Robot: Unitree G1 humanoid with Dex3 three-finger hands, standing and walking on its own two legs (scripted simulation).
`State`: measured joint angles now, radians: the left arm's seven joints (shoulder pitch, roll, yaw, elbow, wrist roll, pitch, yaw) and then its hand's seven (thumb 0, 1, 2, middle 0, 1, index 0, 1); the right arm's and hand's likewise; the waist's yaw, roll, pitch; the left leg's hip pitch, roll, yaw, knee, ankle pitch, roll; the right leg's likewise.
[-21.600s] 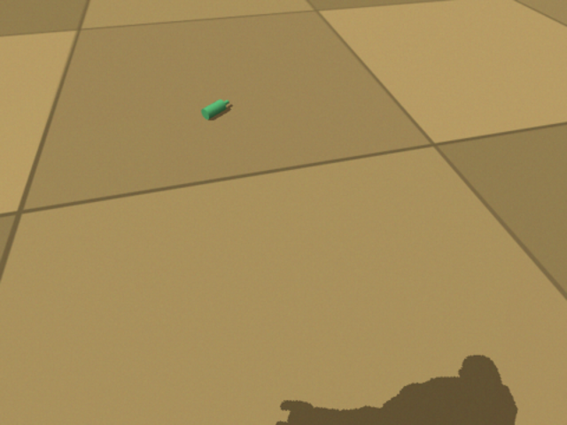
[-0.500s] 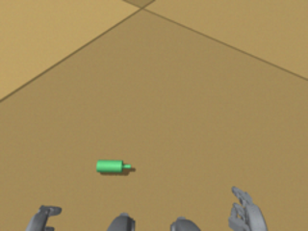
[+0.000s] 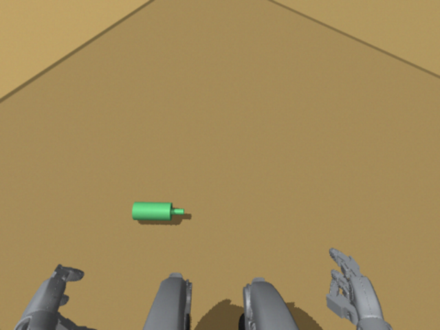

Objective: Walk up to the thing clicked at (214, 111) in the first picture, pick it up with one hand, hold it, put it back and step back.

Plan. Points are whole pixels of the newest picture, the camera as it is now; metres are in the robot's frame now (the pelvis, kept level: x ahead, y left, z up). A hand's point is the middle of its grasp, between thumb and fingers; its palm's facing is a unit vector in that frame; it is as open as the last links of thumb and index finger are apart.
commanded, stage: rise first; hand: left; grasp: from above
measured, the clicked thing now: (159, 211) +0.51 +0.22 -0.60
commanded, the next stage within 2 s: none
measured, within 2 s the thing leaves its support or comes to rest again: neither
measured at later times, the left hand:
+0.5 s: hand (107, 248) +0.31 +0.30 -0.33, palm faces -0.50 -0.27 -0.83, open 13.5 cm
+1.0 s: hand (121, 226) +0.40 +0.31 -0.42, palm faces -0.48 +0.00 -0.88, open 13.8 cm
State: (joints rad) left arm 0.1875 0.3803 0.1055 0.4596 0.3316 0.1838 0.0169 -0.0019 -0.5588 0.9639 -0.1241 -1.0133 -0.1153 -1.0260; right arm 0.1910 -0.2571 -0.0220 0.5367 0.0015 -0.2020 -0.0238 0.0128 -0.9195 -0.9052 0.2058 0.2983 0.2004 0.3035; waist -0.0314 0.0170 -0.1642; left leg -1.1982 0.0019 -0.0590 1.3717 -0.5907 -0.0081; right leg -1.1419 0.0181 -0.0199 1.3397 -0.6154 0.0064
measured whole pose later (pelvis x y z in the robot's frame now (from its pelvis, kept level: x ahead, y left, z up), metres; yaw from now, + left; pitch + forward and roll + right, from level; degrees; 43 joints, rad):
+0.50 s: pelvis -0.07 +0.00 -0.20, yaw -4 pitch +34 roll -5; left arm -0.57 0.63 0.14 0.98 0.91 -0.23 0.08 0.00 -0.47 0.93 -0.20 -0.98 -0.20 -0.99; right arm 0.11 -0.28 -0.04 0.72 -0.03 -0.13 0.08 0.01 -0.93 -0.91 0.20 0.30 0.20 0.30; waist -0.04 0.01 -0.12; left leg -2.01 0.00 -0.09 2.06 -0.66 -0.02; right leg -1.94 0.04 -0.05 2.03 -0.69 0.01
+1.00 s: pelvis -0.08 +0.01 -0.28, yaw -8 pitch +34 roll -9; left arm -0.89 0.87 0.16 1.33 1.28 -0.37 0.25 0.00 -0.46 0.98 -0.14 -0.91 -0.13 -0.92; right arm 0.16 -0.28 0.04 0.73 -0.12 0.02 0.11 0.01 -0.89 -0.90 0.20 0.30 0.20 0.30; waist -0.19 -0.01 -0.05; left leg -2.26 -0.01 -0.15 2.33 -0.66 -0.01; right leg -2.16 0.05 -0.09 2.25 -0.69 0.04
